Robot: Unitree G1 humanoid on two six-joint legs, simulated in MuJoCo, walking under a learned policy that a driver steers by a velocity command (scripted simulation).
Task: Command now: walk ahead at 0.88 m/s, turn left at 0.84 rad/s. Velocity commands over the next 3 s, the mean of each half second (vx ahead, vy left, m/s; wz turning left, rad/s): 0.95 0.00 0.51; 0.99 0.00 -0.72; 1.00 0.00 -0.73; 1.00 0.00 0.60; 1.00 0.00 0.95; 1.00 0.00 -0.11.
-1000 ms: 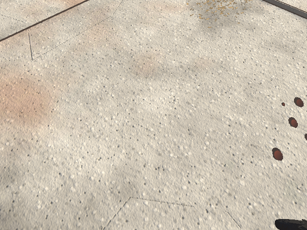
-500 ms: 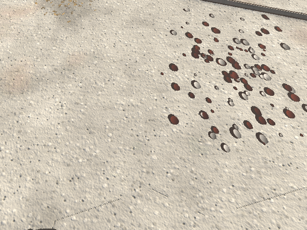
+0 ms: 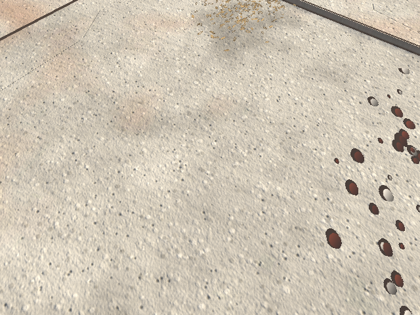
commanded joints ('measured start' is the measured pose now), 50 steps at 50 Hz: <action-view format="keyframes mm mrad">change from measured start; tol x64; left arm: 1 -47 212 38 -51 5 11 19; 50 -8 106 18 -149 -75 -11 -23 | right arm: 1 6 -59 -5 -73 15 -13 -20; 50 353 -317 -43 -34 -44 -122 -132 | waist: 1 -110 -154 10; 50 -131 366 -489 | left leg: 1 208 -121 101 -62 -141 84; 6 1085 175 -940 -554 -553 318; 26 904 97 -107 -144 1307 -64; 29 -32 -191 -252 820 -309 -121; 47 749 -65 -166 -359 10 -120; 50 1233 462 -1049 -544 -621 39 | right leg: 1 -71 -274 4 251 1548 -90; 3 -241 -294 45 729 1500 -126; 5 -1000 44 148 1430 8 -30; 26 -395 124 188 430 378 -211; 29 158 -264 1208 170 -12 -512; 38 -713 -14 719 -61 264 -368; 47 -436 11 693 510 955 -188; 50 -1017 105 459 1266 -25 -172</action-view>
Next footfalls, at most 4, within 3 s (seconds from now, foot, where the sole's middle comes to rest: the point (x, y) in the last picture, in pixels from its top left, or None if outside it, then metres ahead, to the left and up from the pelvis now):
0.06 left None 0.22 0.06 -0.75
0.54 right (208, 237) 0.71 0.08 -0.75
0.96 left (155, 144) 1.11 0.31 -0.75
1.40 right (237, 91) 1.44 -0.02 -0.75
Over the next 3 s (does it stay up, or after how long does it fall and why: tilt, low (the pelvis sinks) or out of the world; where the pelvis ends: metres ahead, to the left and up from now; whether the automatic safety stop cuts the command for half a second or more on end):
stays up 2.69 0.05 0.06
